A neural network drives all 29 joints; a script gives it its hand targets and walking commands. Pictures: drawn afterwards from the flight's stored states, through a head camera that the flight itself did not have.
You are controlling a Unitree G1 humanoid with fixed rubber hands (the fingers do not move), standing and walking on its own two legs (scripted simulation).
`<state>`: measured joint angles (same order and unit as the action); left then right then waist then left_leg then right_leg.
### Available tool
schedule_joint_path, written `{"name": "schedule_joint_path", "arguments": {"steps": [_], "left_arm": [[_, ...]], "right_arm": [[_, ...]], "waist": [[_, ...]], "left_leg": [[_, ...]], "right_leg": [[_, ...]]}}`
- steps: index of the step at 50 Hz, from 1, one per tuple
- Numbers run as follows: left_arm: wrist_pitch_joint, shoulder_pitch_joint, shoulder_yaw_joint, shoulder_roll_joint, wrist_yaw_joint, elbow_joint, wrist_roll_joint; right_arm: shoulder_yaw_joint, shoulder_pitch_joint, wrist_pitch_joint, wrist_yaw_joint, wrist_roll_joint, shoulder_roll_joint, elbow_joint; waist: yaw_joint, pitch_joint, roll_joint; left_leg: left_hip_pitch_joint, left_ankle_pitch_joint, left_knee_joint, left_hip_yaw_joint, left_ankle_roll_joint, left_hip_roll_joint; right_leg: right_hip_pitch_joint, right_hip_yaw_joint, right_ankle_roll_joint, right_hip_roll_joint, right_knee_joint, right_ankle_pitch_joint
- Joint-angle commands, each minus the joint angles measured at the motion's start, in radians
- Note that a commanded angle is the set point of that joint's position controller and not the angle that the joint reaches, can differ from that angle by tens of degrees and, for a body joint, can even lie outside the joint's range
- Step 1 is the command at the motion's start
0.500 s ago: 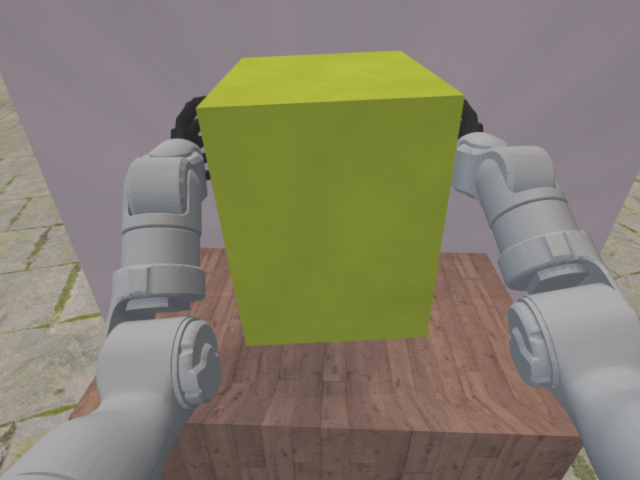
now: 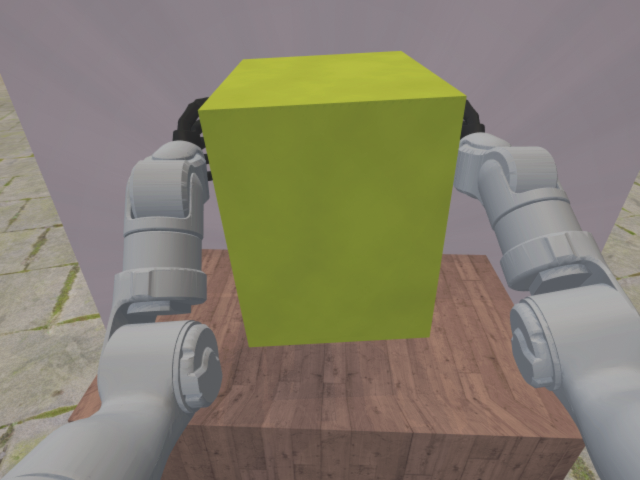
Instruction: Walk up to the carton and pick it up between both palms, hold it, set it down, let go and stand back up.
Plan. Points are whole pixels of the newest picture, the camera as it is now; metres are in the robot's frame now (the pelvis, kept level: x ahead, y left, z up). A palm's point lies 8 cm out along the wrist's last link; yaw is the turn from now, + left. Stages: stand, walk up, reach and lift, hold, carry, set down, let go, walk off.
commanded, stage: hold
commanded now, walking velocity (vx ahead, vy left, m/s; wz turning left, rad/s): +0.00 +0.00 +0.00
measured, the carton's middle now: (330, 189) +0.40 -0.01 +0.25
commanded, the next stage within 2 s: none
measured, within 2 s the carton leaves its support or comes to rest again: neither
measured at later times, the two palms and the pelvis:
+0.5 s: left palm (187, 157) +0.36 +0.15 +0.32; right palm (464, 154) +0.36 -0.17 +0.32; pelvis +0.00 +0.00 +0.00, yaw +0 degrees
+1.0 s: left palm (190, 157) +0.36 +0.15 +0.32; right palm (466, 155) +0.36 -0.17 +0.32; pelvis +0.00 +0.00 +0.00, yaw +0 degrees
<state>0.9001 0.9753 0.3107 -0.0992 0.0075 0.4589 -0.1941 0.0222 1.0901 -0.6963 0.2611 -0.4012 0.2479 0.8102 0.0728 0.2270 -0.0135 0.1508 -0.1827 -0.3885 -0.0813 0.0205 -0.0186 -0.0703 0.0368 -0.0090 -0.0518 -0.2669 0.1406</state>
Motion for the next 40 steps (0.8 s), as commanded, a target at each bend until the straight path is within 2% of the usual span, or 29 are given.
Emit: {"name": "schedule_joint_path", "arguments": {"steps": [1, 4, 7, 10, 15, 21, 24, 25, 26, 27, 28, 29, 30, 32, 33, 40], "left_arm": [[-0.114, 0.864, -0.318, 0.581, -0.155, -0.153, 0.208], [-0.110, 0.838, -0.292, 0.571, -0.165, -0.123, 0.192], [-0.111, 0.834, -0.294, 0.571, -0.165, -0.116, 0.197], [-0.116, 0.854, -0.309, 0.572, -0.164, -0.128, 0.211], [-0.124, 0.852, -0.311, 0.575, -0.154, -0.165, 0.223], [-0.120, 0.856, -0.309, 0.578, -0.168, -0.123, 0.215], [-0.119, 0.854, -0.302, 0.570, -0.168, -0.137, 0.208], [-0.116, 0.847, -0.312, 0.576, -0.168, -0.137, 0.206], [-0.118, 0.856, -0.321, 0.582, -0.168, -0.144, 0.218], [-0.117, 0.859, -0.317, 0.583, -0.165, -0.150, 0.213], [-0.115, 0.850, -0.313, 0.580, -0.166, -0.128, 0.203], [-0.116, 0.863, -0.318, 0.582, -0.167, -0.128, 0.207], [-0.114, 0.848, -0.308, 0.585, -0.166, -0.141, 0.201], [-0.116, 0.851, -0.315, 0.581, -0.165, -0.142, 0.207], [-0.116, 0.847, -0.314, 0.589, -0.162, -0.139, 0.209], [-0.111, 0.847, -0.316, 0.589, -0.158, -0.166, 0.208]], "right_arm": [[0.129, 0.889, 0.046, -0.170, -0.179, -0.682, -0.319], [0.127, 0.898, 0.044, -0.169, -0.164, -0.682, -0.311], [0.137, 0.923, 0.049, -0.164, -0.177, -0.684, -0.341], [0.133, 0.925, 0.050, -0.164, -0.179, -0.682, -0.350], [0.166, 0.932, 0.054, -0.160, -0.196, -0.716, -0.389], [0.122, 0.908, 0.049, -0.155, -0.164, -0.691, -0.342], [0.126, 0.910, 0.046, -0.154, -0.169, -0.685, -0.335], [0.126, 0.902, 0.044, -0.154, -0.176, -0.676, -0.337], [0.124, 0.912, 0.047, -0.155, -0.175, -0.676, -0.348], [0.138, 0.928, 0.048, -0.157, -0.185, -0.684, -0.359], [0.125, 0.903, 0.043, -0.159, -0.174, -0.678, -0.320], [0.111, 0.905, 0.045, -0.160, -0.167, -0.672, -0.315], [0.126, 0.904, 0.046, -0.161, -0.174, -0.678, -0.322], [0.123, 0.910, 0.048, -0.163, -0.174, -0.671, -0.335], [0.133, 0.917, 0.048, -0.163, -0.178, -0.681, -0.342], [0.145, 0.898, 0.046, -0.168, -0.191, -0.684, -0.344]], "waist": [[0.010, 0.255, -0.026], [0.001, 0.236, 0.001], [-0.001, 0.260, -0.002], [0.002, 0.283, -0.009], [-0.016, 0.337, 0.002], [0.022, 0.265, -0.007], [0.011, 0.273, -0.015], [0.018, 0.266, -0.035], [0.022, 0.280, -0.029], [0.008, 0.295, -0.031], [0.013, 0.262, -0.039], [0.021, 0.270, -0.039], [0.008, 0.279, -0.031], [0.016, 0.289, -0.023], [0.004, 0.294, -0.024], [-0.002, 0.291, -0.026]], "left_leg": [[-0.058, 0.167, 0.047, 0.033, 0.028, 0.053], [-0.049, 0.132, 0.053, 0.042, 0.014, 0.055], [-0.047, 0.149, 0.048, 0.037, 0.013, 0.054], [-0.053, 0.158, 0.047, 0.035, 0.021, 0.055], [-0.071, 0.195, 0.030, 0.036, 0.014, 0.058], [-0.055, 0.135, 0.047, 0.035, 0.014, 0.057], [-0.059, 0.159, 0.043, 0.036, 0.019, 0.057], [-0.062, 0.164, 0.044, 0.036, 0.026, 0.056], [-0.064, 0.168, 0.043, 0.034, 0.028, 0.056], [-0.057, 0.168, 0.042, 0.033, 0.025, 0.055], [-0.053, 0.150, 0.050, 0.035, 0.026, 0.054], [-0.056, 0.146, 0.050, 0.032, 0.027, 0.055], [-0.053, 0.157, 0.050, 0.031, 0.024, 0.049], [-0.059, 0.165, 0.045, 0.033, 0.026, 0.053], [-0.060, 0.169, 0.045, 0.033, 0.026, 0.051], [-0.063, 0.197, 0.042, 0.031, 0.028, 0.049]], "right_leg": [[0.089, 0.001, 0.036, -0.032, 0.013, -0.159], [0.083, 0.004, 0.039, -0.029, 0.021, -0.131], [0.099, 0.001, 0.041, -0.033, 0.014, -0.155], [0.093, -0.001, 0.039, -0.035, 0.013, -0.157], [0.108, 0.004, 0.046, -0.034, 0.004, -0.202], [0.077, 0.003, 0.043, -0.026, 0.019, -0.149], [0.089, 0.000, 0.042, -0.029, 0.013, -0.163], [0.089, 0.001, 0.037, -0.029, 0.013, -0.170], [0.091, 0.002, 0.037, -0.030, 0.015, -0.167], [0.102, 0.002, 0.038, -0.032, 0.008, -0.163], [0.089, 0.002, 0.034, -0.032, 0.015, -0.147], [0.085, 0.002, 0.034, -0.030, 0.016, -0.142], [0.103, -0.001, 0.032, -0.033, 0.008, -0.147], [0.097, -0.001, 0.035, -0.036, 0.012, -0.152], [0.103, 0.001, 0.035, -0.034, 0.010, -0.158], [0.110, 0.002, 0.034, -0.038, 0.005, -0.186]]}}
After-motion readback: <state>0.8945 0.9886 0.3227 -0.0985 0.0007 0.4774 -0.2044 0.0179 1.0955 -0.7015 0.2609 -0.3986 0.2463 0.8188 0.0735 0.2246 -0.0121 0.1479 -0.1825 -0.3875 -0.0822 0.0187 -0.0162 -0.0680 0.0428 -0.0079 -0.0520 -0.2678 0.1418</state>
